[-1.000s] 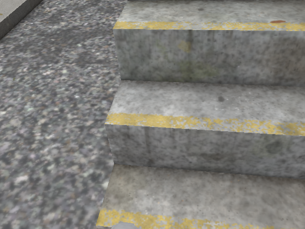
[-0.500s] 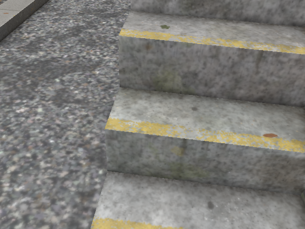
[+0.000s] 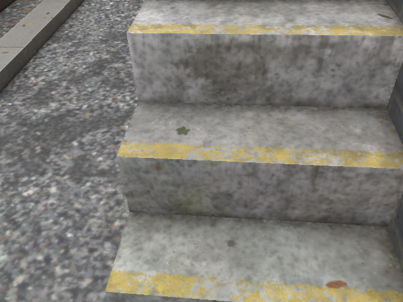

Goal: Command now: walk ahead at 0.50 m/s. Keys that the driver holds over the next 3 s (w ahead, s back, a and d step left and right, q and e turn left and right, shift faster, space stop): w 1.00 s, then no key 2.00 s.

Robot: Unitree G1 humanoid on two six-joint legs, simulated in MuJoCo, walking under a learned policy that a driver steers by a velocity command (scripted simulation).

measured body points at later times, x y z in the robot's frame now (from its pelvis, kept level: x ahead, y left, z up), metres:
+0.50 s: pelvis +0.21 +0.01 +0.20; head +0.16 +0.02 +0.64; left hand +0.36 +0.25 +0.09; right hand +0.26 -0.24 +0.06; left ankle +0.28 +0.12 -0.50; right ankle +0.16 -0.14 -0.22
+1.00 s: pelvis +0.42 -0.12 +0.35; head +0.38 -0.14 +0.80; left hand +0.41 +0.13 +0.21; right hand +0.52 -0.37 +0.21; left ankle +0.33 +0.03 -0.11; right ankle +0.44 -0.23 -0.30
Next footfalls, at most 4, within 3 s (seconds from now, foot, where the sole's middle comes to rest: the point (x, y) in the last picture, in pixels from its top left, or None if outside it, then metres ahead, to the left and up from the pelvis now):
0.28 left None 0.32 0.13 -0.54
0.84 right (319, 274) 0.48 -0.23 -0.33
1.36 left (197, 143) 0.73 0.04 -0.13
2.02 right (319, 137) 0.74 -0.26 -0.13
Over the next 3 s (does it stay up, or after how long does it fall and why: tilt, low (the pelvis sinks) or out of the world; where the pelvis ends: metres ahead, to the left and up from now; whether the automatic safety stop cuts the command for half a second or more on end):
stays up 0.71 -0.10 0.66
